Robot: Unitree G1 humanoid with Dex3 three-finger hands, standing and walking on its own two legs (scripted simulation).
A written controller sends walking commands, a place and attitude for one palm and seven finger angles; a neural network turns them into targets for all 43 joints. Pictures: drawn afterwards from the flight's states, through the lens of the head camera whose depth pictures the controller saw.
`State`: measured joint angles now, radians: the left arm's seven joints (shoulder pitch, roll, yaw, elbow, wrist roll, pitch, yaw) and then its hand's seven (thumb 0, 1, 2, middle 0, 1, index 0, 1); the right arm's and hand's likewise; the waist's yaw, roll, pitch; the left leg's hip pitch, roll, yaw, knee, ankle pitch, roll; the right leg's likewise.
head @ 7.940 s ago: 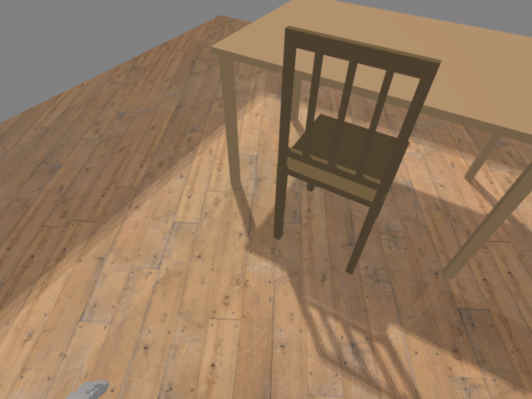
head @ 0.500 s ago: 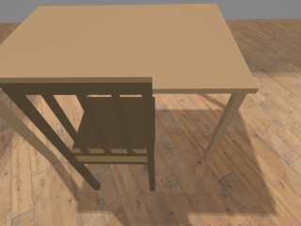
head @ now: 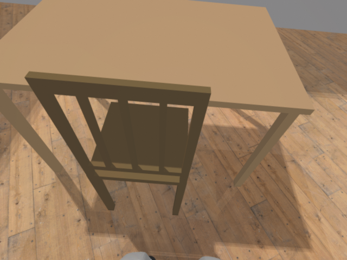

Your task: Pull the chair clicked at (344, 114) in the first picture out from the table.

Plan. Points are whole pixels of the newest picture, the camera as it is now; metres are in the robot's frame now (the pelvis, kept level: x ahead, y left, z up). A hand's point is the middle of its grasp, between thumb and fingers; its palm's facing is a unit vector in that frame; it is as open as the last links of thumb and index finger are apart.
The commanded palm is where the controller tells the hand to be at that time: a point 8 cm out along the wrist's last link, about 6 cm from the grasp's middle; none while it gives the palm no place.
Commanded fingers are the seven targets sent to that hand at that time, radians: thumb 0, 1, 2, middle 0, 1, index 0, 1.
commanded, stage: come to a stop and stand still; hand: left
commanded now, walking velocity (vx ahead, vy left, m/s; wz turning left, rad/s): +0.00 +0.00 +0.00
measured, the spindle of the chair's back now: (130, 139) +0.42 +0.17 -0.05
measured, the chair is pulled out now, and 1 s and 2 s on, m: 0.00 0.00 0.00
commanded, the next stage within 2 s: look again from close up in 0.64 s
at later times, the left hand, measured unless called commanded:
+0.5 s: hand out of the picture -0.04 +0.15 -0.17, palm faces -0.03 -0.99 -0.16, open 7.4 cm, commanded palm none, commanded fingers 0.00 0.90 0.90 -0.20 -0.30 -0.20 -0.30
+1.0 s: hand out of the picture -0.02 +0.18 -0.18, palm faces -0.01 -0.98 -0.18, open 7.4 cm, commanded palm none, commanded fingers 0.00 0.90 0.90 -0.20 -0.30 -0.20 -0.30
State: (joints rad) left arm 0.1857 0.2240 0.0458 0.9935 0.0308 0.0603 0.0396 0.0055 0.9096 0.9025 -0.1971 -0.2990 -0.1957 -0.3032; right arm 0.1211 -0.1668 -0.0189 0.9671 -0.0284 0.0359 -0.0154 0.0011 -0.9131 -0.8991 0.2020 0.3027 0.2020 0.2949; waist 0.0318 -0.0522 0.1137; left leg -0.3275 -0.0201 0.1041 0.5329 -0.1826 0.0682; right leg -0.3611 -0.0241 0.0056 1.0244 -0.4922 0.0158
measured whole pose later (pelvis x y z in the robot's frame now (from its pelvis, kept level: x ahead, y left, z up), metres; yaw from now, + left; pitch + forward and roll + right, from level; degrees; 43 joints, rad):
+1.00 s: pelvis -0.03 +0.01 +0.00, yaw -1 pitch -2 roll -1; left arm 0.33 0.16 -0.01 1.05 0.02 -0.01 0.05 0.01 0.90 0.90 -0.20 -0.30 -0.20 -0.30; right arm 0.29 -0.15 0.00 1.07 -0.02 0.00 -0.02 0.02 -0.93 -0.90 0.20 0.30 0.20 0.30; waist -0.01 -0.01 0.03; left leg -0.32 0.00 0.01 0.58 -0.22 0.03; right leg -0.11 0.01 -0.06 0.52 -0.37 -0.01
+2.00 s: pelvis -0.05 +0.03 -0.01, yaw -1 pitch +1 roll +1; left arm 0.45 0.20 0.03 0.12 -0.14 -0.06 0.14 0.03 0.89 0.88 -0.19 -0.29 -0.19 -0.29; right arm 0.31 -0.21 0.01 0.81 0.04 -0.25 -0.05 0.01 -0.92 -0.90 0.21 0.30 0.21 0.30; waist -0.03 0.01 -0.03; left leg -0.42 -0.06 0.03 0.59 -0.18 0.05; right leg -0.30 -0.04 -0.07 0.68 -0.39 -0.01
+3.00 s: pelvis -0.05 +0.02 -0.09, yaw -3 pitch +16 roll -4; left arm 0.43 0.22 0.16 -0.01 -0.28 -0.44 -0.22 0.00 -0.28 0.40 -0.08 -0.12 -0.08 -0.12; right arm 0.18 -0.23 -0.04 0.59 0.03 -0.18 -0.08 0.01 -0.91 -0.90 0.20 0.30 0.20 0.30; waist -0.01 0.03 -0.14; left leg -1.03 0.03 0.00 1.18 -0.43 0.05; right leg -0.85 0.04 -0.10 1.15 -0.59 -0.03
